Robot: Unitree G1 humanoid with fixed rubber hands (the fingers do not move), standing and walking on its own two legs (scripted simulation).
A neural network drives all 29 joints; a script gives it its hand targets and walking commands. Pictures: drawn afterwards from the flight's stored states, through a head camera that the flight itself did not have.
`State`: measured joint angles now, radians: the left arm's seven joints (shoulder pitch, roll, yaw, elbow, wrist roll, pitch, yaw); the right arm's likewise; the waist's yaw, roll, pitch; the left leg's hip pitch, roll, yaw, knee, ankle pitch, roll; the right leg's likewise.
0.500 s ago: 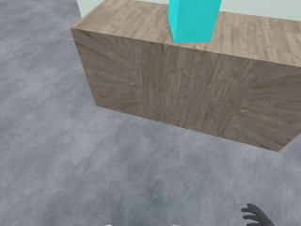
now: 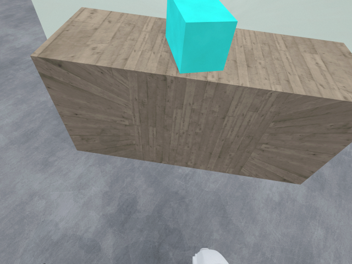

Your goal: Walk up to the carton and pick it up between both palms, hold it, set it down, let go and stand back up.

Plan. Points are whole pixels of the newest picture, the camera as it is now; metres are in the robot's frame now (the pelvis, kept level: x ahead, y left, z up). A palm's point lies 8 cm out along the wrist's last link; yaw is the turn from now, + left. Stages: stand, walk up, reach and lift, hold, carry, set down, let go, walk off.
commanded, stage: walk up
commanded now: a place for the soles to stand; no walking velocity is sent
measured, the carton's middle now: (195, 30) +1.00 -0.10 +0.04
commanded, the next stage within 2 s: none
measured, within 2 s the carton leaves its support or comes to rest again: neither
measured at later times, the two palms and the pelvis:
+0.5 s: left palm (69, 220) +0.24 +0.25 -0.09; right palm (319, 229) +0.22 -0.40 -0.11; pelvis +0.15 -0.07 -0.01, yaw -9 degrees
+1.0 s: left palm (82, 163) +0.41 +0.27 -0.12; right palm (288, 208) +0.28 -0.33 -0.10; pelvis +0.30 -0.03 +0.00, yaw -14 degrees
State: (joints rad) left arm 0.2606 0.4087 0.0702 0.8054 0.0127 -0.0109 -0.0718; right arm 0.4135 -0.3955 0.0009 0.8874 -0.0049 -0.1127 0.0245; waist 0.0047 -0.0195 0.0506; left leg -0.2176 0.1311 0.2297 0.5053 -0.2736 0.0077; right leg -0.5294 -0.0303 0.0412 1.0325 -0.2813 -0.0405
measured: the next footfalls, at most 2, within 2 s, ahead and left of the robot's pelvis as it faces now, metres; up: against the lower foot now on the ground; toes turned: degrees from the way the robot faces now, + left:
right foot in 0.20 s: +0.20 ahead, -0.16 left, +0.00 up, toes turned -6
left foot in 0.72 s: +0.40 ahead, +0.06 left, +0.00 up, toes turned -2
